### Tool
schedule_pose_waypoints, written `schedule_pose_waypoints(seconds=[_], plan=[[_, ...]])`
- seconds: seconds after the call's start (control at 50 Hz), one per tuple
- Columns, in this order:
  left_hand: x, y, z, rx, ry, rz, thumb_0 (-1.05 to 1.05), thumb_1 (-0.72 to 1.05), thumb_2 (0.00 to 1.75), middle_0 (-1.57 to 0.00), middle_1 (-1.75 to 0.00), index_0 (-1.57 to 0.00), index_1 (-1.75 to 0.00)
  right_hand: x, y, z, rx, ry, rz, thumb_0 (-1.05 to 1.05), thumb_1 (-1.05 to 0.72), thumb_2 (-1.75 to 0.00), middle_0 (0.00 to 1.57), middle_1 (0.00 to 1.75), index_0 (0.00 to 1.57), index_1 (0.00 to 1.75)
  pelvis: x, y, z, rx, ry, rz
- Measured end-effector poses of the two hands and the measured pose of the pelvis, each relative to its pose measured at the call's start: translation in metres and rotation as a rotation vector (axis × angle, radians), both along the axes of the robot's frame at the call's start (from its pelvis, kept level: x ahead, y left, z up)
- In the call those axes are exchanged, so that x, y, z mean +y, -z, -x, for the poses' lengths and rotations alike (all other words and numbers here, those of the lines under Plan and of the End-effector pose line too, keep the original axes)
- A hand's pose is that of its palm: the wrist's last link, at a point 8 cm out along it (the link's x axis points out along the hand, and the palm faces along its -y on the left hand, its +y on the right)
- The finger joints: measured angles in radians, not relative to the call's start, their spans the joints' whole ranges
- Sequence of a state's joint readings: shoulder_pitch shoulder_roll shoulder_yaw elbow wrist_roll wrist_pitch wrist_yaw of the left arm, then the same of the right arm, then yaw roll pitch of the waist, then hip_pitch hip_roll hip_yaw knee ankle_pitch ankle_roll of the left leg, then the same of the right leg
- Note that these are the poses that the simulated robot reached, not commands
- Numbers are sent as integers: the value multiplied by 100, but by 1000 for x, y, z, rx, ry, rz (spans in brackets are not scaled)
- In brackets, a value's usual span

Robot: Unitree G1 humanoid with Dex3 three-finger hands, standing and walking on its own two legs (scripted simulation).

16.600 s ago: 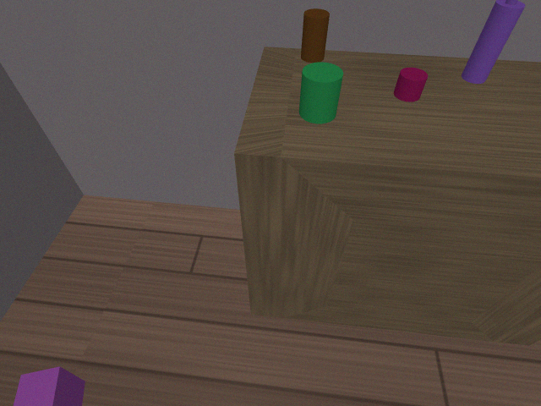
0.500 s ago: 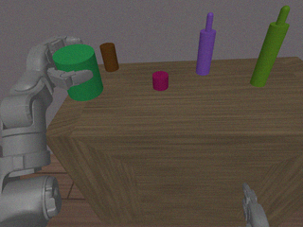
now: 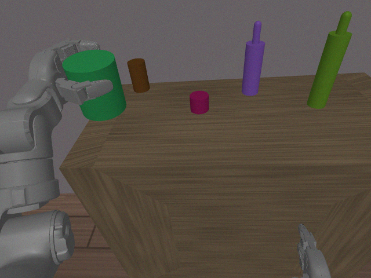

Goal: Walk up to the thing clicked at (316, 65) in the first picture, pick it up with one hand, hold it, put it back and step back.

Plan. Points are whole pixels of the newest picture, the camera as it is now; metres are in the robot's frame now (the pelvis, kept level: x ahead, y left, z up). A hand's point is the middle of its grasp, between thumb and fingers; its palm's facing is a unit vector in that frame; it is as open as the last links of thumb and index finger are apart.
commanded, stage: hold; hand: left
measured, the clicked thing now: (97, 85) +0.37 +0.16 +0.30
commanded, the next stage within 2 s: none
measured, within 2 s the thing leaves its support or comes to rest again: neither
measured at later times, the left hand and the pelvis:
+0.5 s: hand (84, 69) +0.35 +0.17 +0.34, palm faces +0.08 -1.00 -0.03, open 11.6 cm; pelvis +0.00 +0.00 +0.00, yaw +0 degrees
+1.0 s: hand (86, 75) +0.34 +0.16 +0.33, palm faces +0.09 -1.00 -0.03, open 11.6 cm; pelvis +0.00 +0.00 +0.00, yaw +0 degrees
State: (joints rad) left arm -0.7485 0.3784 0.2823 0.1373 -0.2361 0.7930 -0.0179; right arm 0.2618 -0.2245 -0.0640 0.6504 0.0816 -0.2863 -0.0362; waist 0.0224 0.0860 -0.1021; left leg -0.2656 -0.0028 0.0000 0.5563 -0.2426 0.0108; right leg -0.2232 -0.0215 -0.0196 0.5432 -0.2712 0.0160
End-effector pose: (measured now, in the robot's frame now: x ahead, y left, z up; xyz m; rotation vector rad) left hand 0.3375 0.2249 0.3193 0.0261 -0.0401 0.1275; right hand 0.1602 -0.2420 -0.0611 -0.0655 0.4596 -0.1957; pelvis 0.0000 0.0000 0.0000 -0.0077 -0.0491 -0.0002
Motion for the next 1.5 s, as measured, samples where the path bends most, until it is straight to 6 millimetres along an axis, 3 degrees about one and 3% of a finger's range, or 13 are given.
schedule_pose_waypoints(seconds=[0.26,0.72,0.98,1.26,1.5], plan=[[1,-15,9,-23,24,1,-1,-61,102,-62,-104,-65,-106,5,-1,0,-19,-8,-1,-1,52,-6,5,5,5,5,3,1,3,-3,0,1],[-9,-26,26,-41,46,-5,-1,-61,102,-62,-104,-65,-106,3,3,-5,-31,-19,-22,-1,52,-6,5,5,5,5,-1,2,4,-1,-2,-2],[-11,-11,27,-4,44,-8,-1,-61,103,-62,-104,-65,-106,-1,0,-3,-39,-11,-18,-1,52,-6,5,5,5,5,-2,3,5,-3,-1,-3],[-7,-27,24,-35,42,-4,-1,-61,103,-62,-105,-65,-106,-1,3,0,-32,-5,-5,-1,53,-6,5,5,5,5,-2,4,6,-1,-1,-1],[-9,-23,22,-19,57,0,-1,-61,103,-62,-105,-65,-106,3,0,0,-49,-8,-15,-1,53,-6,5,5,5,5,1,3,7,-2,2,-2]])
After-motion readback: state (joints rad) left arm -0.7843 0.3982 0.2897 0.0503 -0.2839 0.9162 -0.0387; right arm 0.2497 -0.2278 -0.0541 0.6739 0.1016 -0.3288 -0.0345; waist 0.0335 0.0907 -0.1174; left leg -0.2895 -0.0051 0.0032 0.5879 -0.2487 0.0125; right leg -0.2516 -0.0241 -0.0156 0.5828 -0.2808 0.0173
